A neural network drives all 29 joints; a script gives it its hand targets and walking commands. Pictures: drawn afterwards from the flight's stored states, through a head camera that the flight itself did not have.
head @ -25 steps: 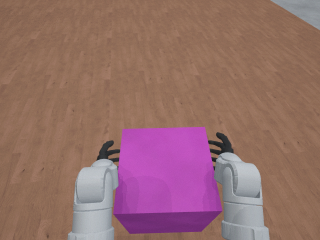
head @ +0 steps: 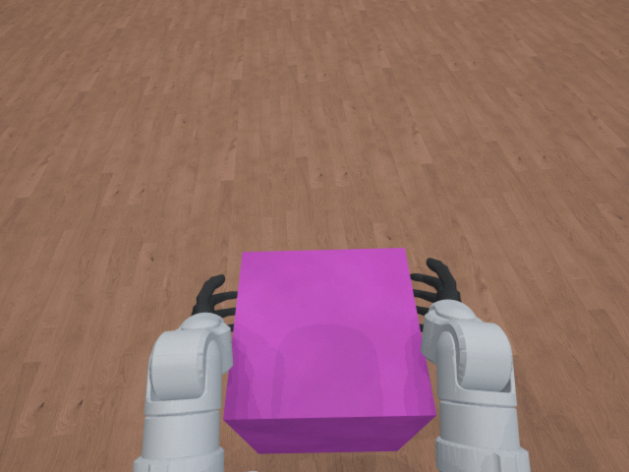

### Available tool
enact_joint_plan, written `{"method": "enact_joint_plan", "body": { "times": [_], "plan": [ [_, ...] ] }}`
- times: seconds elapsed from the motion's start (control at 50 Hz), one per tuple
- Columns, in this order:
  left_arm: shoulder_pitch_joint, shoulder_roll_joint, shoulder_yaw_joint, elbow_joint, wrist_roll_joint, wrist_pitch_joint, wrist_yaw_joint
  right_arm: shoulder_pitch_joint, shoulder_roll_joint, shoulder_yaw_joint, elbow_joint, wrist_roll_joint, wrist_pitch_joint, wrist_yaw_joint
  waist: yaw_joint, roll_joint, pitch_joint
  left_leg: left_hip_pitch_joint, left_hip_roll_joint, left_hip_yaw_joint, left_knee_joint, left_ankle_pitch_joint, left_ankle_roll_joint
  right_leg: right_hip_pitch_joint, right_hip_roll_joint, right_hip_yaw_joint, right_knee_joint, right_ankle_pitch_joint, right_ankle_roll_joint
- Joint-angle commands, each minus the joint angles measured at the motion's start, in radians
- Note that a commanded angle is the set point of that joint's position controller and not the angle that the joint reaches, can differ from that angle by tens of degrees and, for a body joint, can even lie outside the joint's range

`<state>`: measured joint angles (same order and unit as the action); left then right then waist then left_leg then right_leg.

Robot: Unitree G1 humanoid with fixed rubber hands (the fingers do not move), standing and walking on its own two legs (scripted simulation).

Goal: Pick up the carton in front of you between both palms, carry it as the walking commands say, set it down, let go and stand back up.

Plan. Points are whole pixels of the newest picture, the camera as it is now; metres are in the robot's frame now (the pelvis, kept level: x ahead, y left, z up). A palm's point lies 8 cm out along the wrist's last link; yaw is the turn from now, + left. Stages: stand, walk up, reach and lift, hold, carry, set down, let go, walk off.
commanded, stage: carry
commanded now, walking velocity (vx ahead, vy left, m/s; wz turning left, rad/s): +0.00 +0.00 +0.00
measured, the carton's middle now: (325, 359) +0.30 +0.00 -0.05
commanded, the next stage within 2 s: hold in 1.98 s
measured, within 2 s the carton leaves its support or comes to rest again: neither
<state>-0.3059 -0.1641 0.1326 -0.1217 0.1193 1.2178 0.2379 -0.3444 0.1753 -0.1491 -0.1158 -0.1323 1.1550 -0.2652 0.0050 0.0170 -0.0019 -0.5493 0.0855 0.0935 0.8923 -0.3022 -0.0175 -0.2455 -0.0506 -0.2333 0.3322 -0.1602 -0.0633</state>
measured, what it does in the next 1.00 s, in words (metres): walks ahead: left foot, then right foot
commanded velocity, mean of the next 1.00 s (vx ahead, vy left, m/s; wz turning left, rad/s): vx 0.00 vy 0.00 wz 0.00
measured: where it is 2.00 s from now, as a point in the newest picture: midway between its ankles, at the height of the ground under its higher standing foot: outside the picture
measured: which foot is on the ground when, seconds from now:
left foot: up 0.00-0.14, down 0.16-1.00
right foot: down 0.00-0.20, up 0.22-0.30, down 0.32-1.00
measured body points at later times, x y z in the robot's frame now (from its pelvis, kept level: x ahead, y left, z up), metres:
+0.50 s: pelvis +0.19 +0.02 -0.02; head +0.19 +0.03 +0.43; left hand +0.50 +0.16 +0.06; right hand +0.51 -0.13 +0.07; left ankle +0.23 +0.11 -0.75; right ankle +0.08 -0.09 -0.75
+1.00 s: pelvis +0.18 +0.00 -0.02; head +0.17 +0.00 +0.43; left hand +0.48 +0.13 +0.06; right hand +0.48 -0.16 +0.07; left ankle +0.22 +0.11 -0.75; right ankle +0.08 -0.09 -0.75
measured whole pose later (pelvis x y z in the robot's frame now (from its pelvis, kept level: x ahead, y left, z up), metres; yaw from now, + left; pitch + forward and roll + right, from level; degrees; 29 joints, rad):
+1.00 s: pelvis +0.18 +0.00 -0.02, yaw -3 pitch +2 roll +1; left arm -0.31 -0.16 0.14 -0.13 0.13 1.26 0.24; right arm -0.35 0.18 -0.15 -0.09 -0.14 1.18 -0.25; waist 0.00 -0.01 -0.10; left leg -0.37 0.08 0.21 0.57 -0.24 0.02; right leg -0.14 -0.05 -0.12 0.54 -0.44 0.00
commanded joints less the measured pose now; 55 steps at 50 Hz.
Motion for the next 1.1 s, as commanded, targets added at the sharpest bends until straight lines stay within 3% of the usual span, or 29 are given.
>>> {"method": "enact_joint_plan", "body": {
  "times": [0.0,0.06,0.12,0.14,0.16,0.18,0.2,0.22,0.24,0.28,0.32,0.36,0.38,0.44,0.5,0.56,0.66,0.76,0.84,0.94,1.08],
  "plan": [
    [-0.539,-1.052,-0.634,-0.139,-0.445,-0.052,-0.428,-0.364,1.120,0.693,-0.019,0.435,0.019,0.423,0.003,-0.180,-0.423,0.050,-0.023,0.046,-0.189,0.097,-0.011,0.331,-0.214,0.078,-0.028,0.617,-0.051],
    [-0.525,-1.021,-0.639,-0.171,-0.436,-0.045,-0.417,-0.387,1.086,0.707,-0.075,0.448,0.032,0.420,0.010,-0.188,-0.401,0.105,-0.051,0.078,-0.319,0.250,-0.009,0.326,-0.193,0.034,0.012,0.671,-0.032],
    [-0.517,-0.992,-0.646,-0.173,-0.421,-0.029,-0.403,-0.372,1.046,0.700,-0.063,0.451,0.060,0.431,-0.003,-0.134,-0.379,0.304,-0.057,0.121,-0.567,0.482,-0.013,0.261,-0.144,-0.008,0.137,0.494,0.021],
    [-0.515,-0.978,-0.650,-0.163,-0.416,-0.022,-0.400,-0.370,1.029,0.692,-0.050,0.449,0.070,0.438,-0.006,-0.100,-0.373,0.435,-0.020,0.098,-0.613,0.577,-0.012,0.177,-0.132,0.001,0.189,0.403,0.054],
    [-0.512,-0.960,-0.653,-0.148,-0.411,-0.016,-0.399,-0.369,1.007,0.680,-0.027,0.447,0.081,0.445,-0.003,-0.038,-0.407,0.592,0.102,-0.008,-0.547,0.854,-0.003,0.074,-0.110,0.018,0.249,0.200,0.090],
    [-0.556,-0.957,-0.672,-0.158,-0.415,0.001,-0.396,-0.370,1.000,0.671,0.030,0.435,0.083,0.449,-0.011,0.115,-0.481,0.785,0.250,-0.147,-0.417,1.202,0.110,-0.053,-0.069,0.097,0.306,-0.105,0.120],
    [-0.559,-0.941,-0.676,-0.161,-0.414,0.014,-0.397,-0.321,1.005,0.653,0.078,0.427,0.080,0.450,-0.022,0.195,-0.516,0.812,0.287,-0.209,-0.433,1.185,0.183,-0.106,-0.043,0.121,0.315,-0.294,0.129],
    [-0.584,-0.949,-0.686,-0.162,-0.420,0.018,-0.401,-0.315,1.016,0.639,0.090,0.420,0.077,0.450,-0.021,0.189,-0.503,0.786,0.276,-0.214,-0.469,1.120,0.194,-0.123,-0.036,0.137,0.302,-0.375,0.126],
    [-0.601,-0.959,-0.690,-0.149,-0.427,0.020,-0.405,-0.328,1.037,0.629,0.102,0.413,0.076,0.450,-0.017,0.162,-0.499,0.769,0.254,-0.195,-0.484,1.044,0.178,-0.109,-0.034,0.150,0.227,-0.393,0.120],
    [-0.632,-0.987,-0.694,-0.152,-0.448,0.013,-0.411,-0.362,1.068,0.621,0.081,0.411,0.070,0.452,-0.010,0.146,-0.496,0.689,0.186,-0.096,-0.477,0.887,0.112,0.001,-0.036,0.137,0.058,-0.209,0.117],
    [-0.655,-1.007,-0.693,-0.169,-0.462,0.008,-0.411,-0.389,1.075,0.622,0.056,0.413,0.061,0.450,-0.009,0.113,-0.507,0.611,0.137,-0.029,-0.461,0.702,0.077,0.090,-0.072,0.145,0.030,-0.037,0.116],
    [-0.671,-1.010,-0.681,-0.163,-0.461,0.012,-0.410,-0.427,1.078,0.634,0.042,0.422,0.062,0.445,-0.008,0.017,-0.476,0.546,0.110,-0.003,-0.414,0.699,0.068,0.119,-0.116,0.151,0.116,0.200,0.117],
    [-0.651,-1.007,-0.673,-0.147,-0.459,0.016,-0.410,-0.420,1.070,0.635,0.044,0.421,0.063,0.441,-0.006,0.003,-0.472,0.529,0.104,-0.001,-0.392,0.731,0.069,0.128,-0.117,0.145,0.135,0.258,0.117],
    [-0.597,-1.005,-0.660,-0.095,-0.446,0.018,-0.413,-0.408,1.060,0.647,0.054,0.417,0.066,0.435,-0.001,-0.020,-0.478,0.529,0.098,0.001,-0.334,0.876,0.076,0.108,-0.107,0.139,0.176,0.365,0.118],
    [-0.593,-1.012,-0.657,-0.088,-0.441,0.012,-0.414,-0.420,1.065,0.659,0.051,0.424,0.066,0.436,-0.001,-0.018,-0.476,0.535,0.097,0.003,-0.320,0.932,0.080,0.088,-0.095,0.136,0.180,0.355,0.121],
    [-0.611,-1.016,-0.658,-0.104,-0.445,0.006,-0.412,-0.435,1.069,0.667,0.042,0.436,0.066,0.437,0.000,-0.022,-0.457,0.500,0.087,0.007,-0.322,0.862,0.074,0.112,-0.096,0.142,0.158,0.379,0.117],
    [-0.605,-1.012,-0.657,-0.113,-0.444,0.002,-0.410,-0.430,1.069,0.672,0.041,0.439,0.069,0.436,0.002,-0.059,-0.445,0.428,0.061,0.031,-0.315,0.687,0.052,0.168,-0.119,0.158,0.183,0.552,0.099],
    [-0.607,-1.010,-0.661,-0.117,-0.444,0.003,-0.412,-0.423,1.069,0.671,0.047,0.437,0.069,0.439,0.002,-0.048,-0.435,0.430,0.071,0.029,-0.304,0.647,0.053,0.148,-0.120,0.162,0.182,0.494,0.088],
    [-0.619,-1.011,-0.663,-0.117,-0.448,0.004,-0.416,-0.429,1.072,0.670,0.048,0.435,0.067,0.440,-0.001,-0.053,-0.417,0.406,0.072,0.030,-0.301,0.531,0.049,0.137,-0.128,0.168,0.180,0.458,0.073],
    [-0.635,-1.014,-0.663,-0.106,-0.449,0.005,-0.418,-0.446,1.075,0.669,0.055,0.439,0.069,0.445,-0.003,-0.038,-0.387,0.410,0.086,0.018,-0.326,0.498,0.049,0.096,-0.114,0.170,0.157,0.294,0.065],
    [-0.622,-1.039,-0.667,-0.008,-0.427,-0.037,-0.437,-0.430,1.100,0.661,0.166,0.412,0.028,0.473,-0.004,-0.024,-0.343,0.395,0.093,0.008,-0.364,0.419,0.046,0.053,-0.107,0.180,0.126,0.142,0.055]
  ]
}}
